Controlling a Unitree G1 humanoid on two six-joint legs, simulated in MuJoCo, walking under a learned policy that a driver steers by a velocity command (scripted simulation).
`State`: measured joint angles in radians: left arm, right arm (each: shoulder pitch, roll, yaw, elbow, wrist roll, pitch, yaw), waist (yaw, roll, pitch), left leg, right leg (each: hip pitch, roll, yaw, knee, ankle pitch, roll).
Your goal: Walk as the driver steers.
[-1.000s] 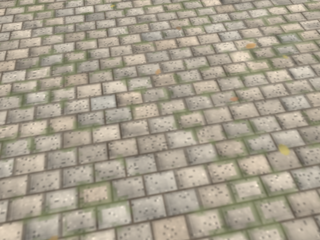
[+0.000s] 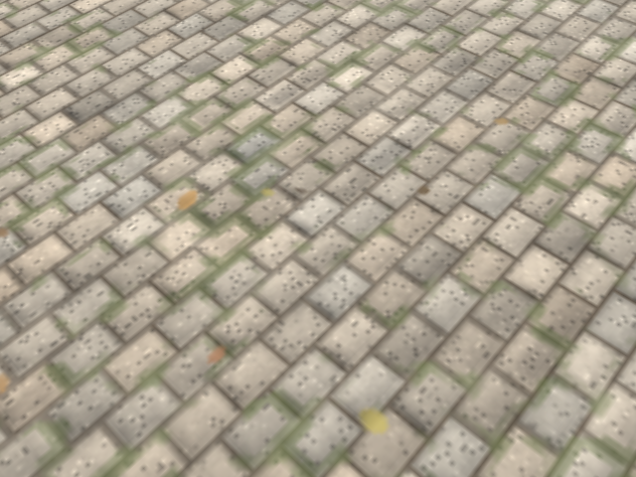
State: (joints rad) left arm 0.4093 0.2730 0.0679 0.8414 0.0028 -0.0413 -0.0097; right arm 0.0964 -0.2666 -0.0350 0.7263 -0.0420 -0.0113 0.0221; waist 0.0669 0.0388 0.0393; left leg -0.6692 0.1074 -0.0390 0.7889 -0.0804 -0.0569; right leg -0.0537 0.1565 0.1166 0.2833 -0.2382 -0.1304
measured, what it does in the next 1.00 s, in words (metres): walks ahead, turning right: left foot, then right foot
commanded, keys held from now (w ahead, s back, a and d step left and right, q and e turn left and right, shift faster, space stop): w+e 1.00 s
